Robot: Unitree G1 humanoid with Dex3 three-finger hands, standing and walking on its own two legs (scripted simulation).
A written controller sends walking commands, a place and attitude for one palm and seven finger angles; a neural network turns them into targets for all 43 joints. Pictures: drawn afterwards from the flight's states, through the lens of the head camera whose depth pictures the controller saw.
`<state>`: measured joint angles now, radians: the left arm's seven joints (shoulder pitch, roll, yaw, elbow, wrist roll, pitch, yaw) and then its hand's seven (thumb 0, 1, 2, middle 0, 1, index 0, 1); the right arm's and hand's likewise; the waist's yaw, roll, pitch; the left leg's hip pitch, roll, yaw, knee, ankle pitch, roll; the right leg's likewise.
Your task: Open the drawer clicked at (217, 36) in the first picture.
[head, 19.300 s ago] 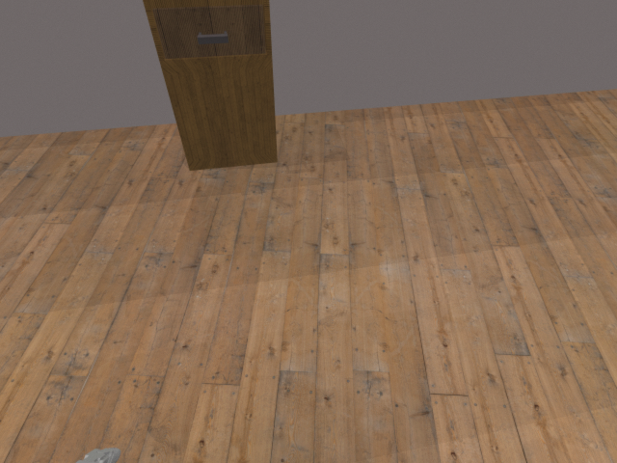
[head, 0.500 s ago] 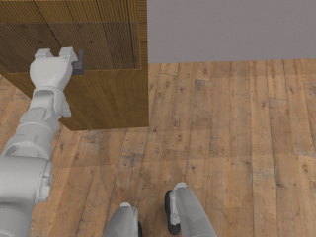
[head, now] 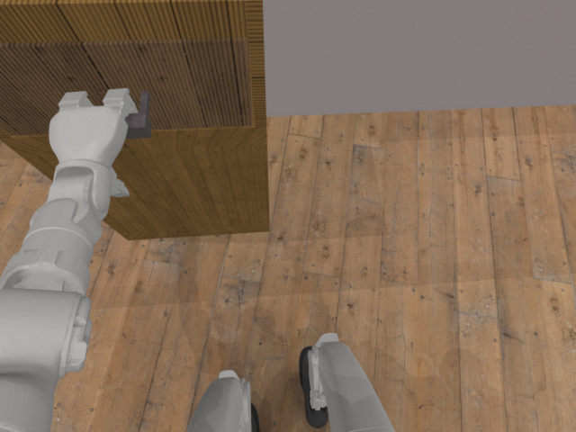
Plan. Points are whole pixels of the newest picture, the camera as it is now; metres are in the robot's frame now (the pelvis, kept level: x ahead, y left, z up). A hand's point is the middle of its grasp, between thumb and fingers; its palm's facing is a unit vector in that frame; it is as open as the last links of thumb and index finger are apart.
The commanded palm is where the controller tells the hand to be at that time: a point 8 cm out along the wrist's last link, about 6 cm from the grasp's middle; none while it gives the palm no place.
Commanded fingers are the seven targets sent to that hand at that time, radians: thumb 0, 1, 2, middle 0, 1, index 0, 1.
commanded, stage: close the thumb around the handle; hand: left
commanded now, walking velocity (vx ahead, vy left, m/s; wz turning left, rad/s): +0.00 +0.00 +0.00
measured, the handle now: (109, 113) +0.57 +0.21 +0.00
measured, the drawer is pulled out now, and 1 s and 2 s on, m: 0.00 0.02 0.16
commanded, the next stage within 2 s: pull the drawer open in 0.44 s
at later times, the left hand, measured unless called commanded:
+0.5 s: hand (109, 154) +0.51 +0.22 -0.02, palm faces -0.05 -0.01 -1.00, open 6.0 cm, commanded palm +0.50 +0.22 +0.03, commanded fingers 0.00 0.90 0.90 -0.40 -1.35 -0.40 -1.35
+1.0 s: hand (108, 169) +0.49 +0.22 -0.02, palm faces -0.04 -0.04 -1.00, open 6.0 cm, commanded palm +0.44 +0.23 +0.03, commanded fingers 0.00 0.90 0.90 -0.40 -1.35 -0.40 -1.35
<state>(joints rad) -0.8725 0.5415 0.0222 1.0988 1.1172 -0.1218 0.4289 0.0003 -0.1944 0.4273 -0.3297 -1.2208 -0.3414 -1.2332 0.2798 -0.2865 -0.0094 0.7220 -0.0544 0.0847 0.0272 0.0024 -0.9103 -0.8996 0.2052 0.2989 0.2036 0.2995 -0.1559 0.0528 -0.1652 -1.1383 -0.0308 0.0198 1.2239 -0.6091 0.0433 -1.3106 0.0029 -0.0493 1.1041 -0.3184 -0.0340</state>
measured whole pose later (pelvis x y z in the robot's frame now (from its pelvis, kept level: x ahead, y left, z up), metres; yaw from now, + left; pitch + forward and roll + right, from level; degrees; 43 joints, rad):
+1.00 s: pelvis +0.03 +0.01 +0.02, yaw -1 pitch +29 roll +0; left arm -0.65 0.44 0.02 0.93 1.11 -0.12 0.48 0.01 0.69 0.77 -0.28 -1.35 -0.35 -1.33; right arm 0.26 -0.27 -0.03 0.72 -0.05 0.13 0.04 0.00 -0.91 -0.90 0.20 0.30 0.20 0.30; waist -0.09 0.05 -0.18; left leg -1.01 -0.03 0.05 1.13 -0.62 0.05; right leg -1.20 0.02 -0.02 1.05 -0.34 -0.02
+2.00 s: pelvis +0.05 +0.00 +0.04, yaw -2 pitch +22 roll +0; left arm -0.01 0.31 -0.05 0.43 1.14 -0.04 0.58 0.02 0.68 0.78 -0.27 -1.33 -0.37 -1.32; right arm 0.16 -0.24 -0.04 0.63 -0.04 0.12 0.03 0.01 -0.91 -0.90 0.20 0.30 0.20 0.30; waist -0.01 0.04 -0.18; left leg -0.77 -0.03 0.03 1.03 -0.63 0.04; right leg -0.99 0.03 -0.01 1.00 -0.38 -0.03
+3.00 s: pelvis +0.03 -0.02 +0.02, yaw -2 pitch +20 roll +2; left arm 0.36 0.33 0.00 0.17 1.12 -0.10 0.60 0.04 0.67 0.75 -0.27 -1.29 -0.39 -1.33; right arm 0.08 -0.23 -0.02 0.59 -0.05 0.07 -0.01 0.01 -0.91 -0.90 0.20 0.30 0.20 0.30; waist 0.02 0.01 -0.17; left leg -0.81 -0.03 0.05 1.11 -0.64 0.01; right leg -1.06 0.03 0.00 1.11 -0.39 -0.06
